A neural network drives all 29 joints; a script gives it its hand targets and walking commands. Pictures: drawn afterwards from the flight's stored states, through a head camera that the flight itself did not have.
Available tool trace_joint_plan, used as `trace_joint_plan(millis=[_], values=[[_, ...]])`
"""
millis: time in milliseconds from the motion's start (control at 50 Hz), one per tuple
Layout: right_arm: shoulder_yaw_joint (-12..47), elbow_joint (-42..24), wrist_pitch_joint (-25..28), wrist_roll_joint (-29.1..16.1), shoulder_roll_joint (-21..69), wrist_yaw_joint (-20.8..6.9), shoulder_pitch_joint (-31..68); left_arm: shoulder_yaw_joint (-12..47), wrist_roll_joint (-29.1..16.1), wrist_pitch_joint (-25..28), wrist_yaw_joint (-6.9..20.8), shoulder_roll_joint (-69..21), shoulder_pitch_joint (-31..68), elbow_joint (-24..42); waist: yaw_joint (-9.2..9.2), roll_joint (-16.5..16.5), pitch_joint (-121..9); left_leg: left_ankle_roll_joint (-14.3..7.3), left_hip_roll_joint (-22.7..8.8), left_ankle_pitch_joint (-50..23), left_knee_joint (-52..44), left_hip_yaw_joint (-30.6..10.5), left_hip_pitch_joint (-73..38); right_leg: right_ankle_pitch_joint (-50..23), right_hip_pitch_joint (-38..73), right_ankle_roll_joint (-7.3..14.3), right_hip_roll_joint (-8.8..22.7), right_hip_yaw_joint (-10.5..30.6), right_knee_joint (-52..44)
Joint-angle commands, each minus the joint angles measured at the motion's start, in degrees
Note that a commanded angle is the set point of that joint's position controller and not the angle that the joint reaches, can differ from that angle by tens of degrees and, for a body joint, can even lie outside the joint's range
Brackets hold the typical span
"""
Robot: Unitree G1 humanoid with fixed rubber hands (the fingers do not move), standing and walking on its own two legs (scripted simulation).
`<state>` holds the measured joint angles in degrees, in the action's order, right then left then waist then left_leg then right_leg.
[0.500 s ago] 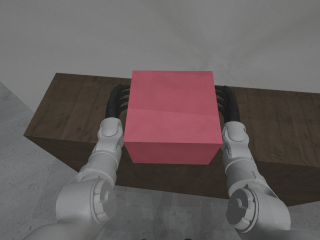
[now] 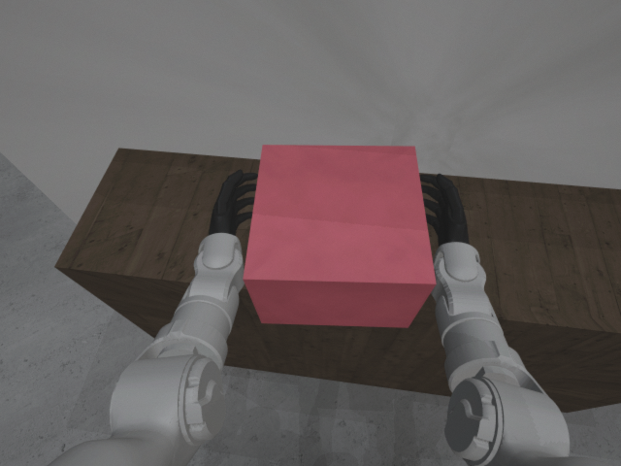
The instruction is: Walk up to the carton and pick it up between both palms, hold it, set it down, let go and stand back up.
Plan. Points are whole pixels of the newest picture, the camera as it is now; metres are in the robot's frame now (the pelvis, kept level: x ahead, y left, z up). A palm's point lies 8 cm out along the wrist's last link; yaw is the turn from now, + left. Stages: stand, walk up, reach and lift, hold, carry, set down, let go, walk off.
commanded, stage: reach and lift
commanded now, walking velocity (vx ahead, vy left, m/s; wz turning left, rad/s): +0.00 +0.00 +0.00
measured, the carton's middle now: (336, 237) +0.42 -0.04 -0.01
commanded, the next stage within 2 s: none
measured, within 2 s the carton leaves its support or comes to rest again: leaves its support in 0.08 s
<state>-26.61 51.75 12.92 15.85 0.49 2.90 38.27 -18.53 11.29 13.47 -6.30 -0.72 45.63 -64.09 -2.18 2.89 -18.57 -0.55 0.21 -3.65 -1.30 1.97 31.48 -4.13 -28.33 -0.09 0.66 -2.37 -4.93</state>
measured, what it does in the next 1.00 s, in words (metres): stands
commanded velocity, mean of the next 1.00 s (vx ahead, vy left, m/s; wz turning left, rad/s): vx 0.00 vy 0.00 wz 0.00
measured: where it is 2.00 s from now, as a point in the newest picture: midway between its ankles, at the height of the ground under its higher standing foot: outside the picture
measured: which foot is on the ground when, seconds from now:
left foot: down 0.00-1.00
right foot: down 0.00-1.00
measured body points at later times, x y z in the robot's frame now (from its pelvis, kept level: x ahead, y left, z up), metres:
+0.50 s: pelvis -0.01 +0.00 +0.01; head +0.01 -0.01 +0.46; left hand +0.43 +0.12 +0.12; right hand +0.41 -0.19 +0.12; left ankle -0.02 +0.11 -0.74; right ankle -0.03 -0.12 -0.74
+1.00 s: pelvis -0.02 -0.01 +0.01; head -0.03 -0.02 +0.46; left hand +0.39 +0.12 +0.15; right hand +0.37 -0.19 +0.14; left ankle -0.02 +0.11 -0.74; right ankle -0.03 -0.12 -0.74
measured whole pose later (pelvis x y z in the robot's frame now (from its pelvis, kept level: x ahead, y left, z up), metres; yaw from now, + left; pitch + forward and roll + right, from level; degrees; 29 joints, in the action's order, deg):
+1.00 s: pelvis -0.02 -0.01 +0.01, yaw -1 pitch +5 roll +0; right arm -8.0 30.5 -17.0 1.1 -2.2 8.1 34.5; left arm -17.8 11.9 -23.1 -1.7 -3.5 36.1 -27.0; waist -2.8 2.1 -7.7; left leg -0.3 -0.6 -2.0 -2.0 2.5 5.4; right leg -1.0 -4.2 0.1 -0.1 -1.7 -2.1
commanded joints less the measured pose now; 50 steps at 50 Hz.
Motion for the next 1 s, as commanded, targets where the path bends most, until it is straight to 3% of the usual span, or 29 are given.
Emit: trace_joint_plan(millis=[0, 120, 180, 240, 320, 400, 420, 480, 560, 620, 760, 840, 880, 960, 980], values=[[23.0, -5.3, 1.3, -1.6, 31.3, -6.0, 34.7, 18.1, -0.7, 1.4, 7.6, -32.8, 30.3, 6.8, -0.32, -1.0, -39.2, 1.3, 1.1, -30.5, 11.7, -2.0, -27.3, -24.7, 21.4, 1.2, -1.9, 0.9, 9.8], [32.1, -11.1, -1.6, -7.5, 34.3, -5.2, 38.2, 24.1, -5.7, -0.7, 8.3, -36.4, 30.9, 9.6, -1.73, -4.0, -39.0, 0.6, 1.1, -29.8, 14.5, -3.2, -28.1, -29.4, 26.2, -0.1, -2.4, 1.1, 14.5], [34.1, -12.1, -4.4, -9.8, 35.6, -4.3, 37.8, 25.2, -7.0, -2.3, 8.7, -36.8, 31.7, 12.2, -2.03, -4.6, -35.1, 0.0, 1.6, -25.6, 15.0, -3.3, -27.3, -29.7, 29.1, -0.8, -2.8, 1.2, 16.3], [33.6, -13.3, -7.8, -10.3, 35.2, -3.9, 38.2, 24.8, -7.3, -4.9, 9.4, -36.3, 33.5, 14.9, -2.68, -3.9, -28.2, -0.1, 1.7, -19.9, 14.7, -3.7, -26.8, -23.4, 27.8, -0.6, -2.7, 1.7, 16.0], [31.5, -15.9, -12.5, -10.8, 34.8, -3.8, 41.0, 21.4, -6.8, -8.8, 10.3, -34.7, 35.3, 17.3, -1.66, -3.4, -22.5, -0.7, 1.9, -12.2, 13.8, -3.5, -25.8, -16.0, 26.9, -0.7, -2.5, 1.7, 14.6], [26.8, -12.0, -17.8, -8.8, 31.5, -4.4, 38.4, 14.7, -2.7, -13.6, 11.1, -30.0, 34.7, 18.2, -1.11, -5.1, -13.9, -0.8, 1.8, -5.8, 10.3, -3.3, -24.3, -9.8, 27.7, -0.5, -2.4, 1.8, 12.2], [24.9, -11.8, -18.9, -8.1, 30.6, -4.6, 37.6, 13.2, -1.9, -14.9, 11.4, -29.2, 34.1, 19.0, -1.40, -3.5, -12.8, -0.9, 1.7, -5.3, 9.5, -2.6, -24.9, -9.1, 27.4, -0.4, -2.4, 1.7, 11.4], [22.1, -12.4, -20.9, -6.8, 29.6, -5.1, 36.0, 11.3, -0.2, -18.0, 12.1, -28.4, 31.9, 21.3, -1.92, -1.8, -14.2, -0.7, 1.5, -8.4, 7.8, -2.3, -28.8, -9.7, 28.2, 0.2, -2.3, 1.3, 9.1], [21.3, -16.4, -21.5, -6.2, 27.7, -5.6, 35.9, 12.3, 0.1, -21.0, 12.4, -29.6, 30.1, 27.8, -2.96, 0.7, -18.3, 0.4, 1.4, -18.3, 7.5, -2.5, -35.7, -14.9, 29.6, 1.0, -3.0, 0.4, 6.5], [21.8, -18.3, -21.8, -5.6, 27.5, -5.8, 34.9, 12.9, 0.2, -22.9, 12.7, -29.3, 29.3, 30.9, -3.99, 0.0, -19.4, 0.6, 1.3, -20.7, 6.5, -2.6, -37.2, -17.7, 31.3, 1.3, -3.0, 0.4, 5.4], [30.7, -26.7, -21.7, -10.8, 28.9, -4.8, 35.8, 16.9, -1.1, -26.6, 11.6, -30.1, 26.0, 39.2, -2.15, -2.6, -23.2, -0.4, 1.6, -22.1, 4.6, -2.5, -37.8, -24.8, 38.0, 0.4, -3.2, 1.1, 7.3], [37.8, -32.4, -23.2, -15.2, 29.9, -2.9, 36.8, 19.6, -3.1, -29.8, 11.2, -29.8, 25.0, 44.1, -0.91, -4.8, -23.4, -1.7, 1.6, -18.8, 3.4, -2.5, -36.1, -28.1, 42.0, -0.7, -2.6, 2.1, 9.6], [39.8, -33.4, -24.6, -17.3, 29.9, -1.7, 37.4, 20.0, -3.4, -31.8, 11.1, -29.5, 24.4, 44.9, -0.20, -5.6, -18.5, -2.3, 1.4, -13.5, 2.7, -2.6, -34.2, -24.8, 41.8, -1.0, -2.4, 2.8, 10.2], [40.6, -33.6, -28.1, -20.4, 29.2, 0.1, 36.4, 19.2, -3.6, -36.4, 12.0, -27.0, 23.7, 45.3, 1.30, -5.6, -8.6, -3.0, 1.3, -2.0, 3.0, -2.1, -30.9, -9.8, 36.3, -1.8, -1.7, 3.5, 9.7], [40.6, -35.0, -28.8, -20.9, 28.6, 0.5, 36.1, 19.5, -4.0, -37.3, 12.1, -26.6, 23.0, 45.6, 0.70, -6.3, -8.3, -3.1, 1.0, -1.0, 3.1, -1.9, -31.6, -7.9, 35.2, -2.1, -1.7, 3.2, 9.8]])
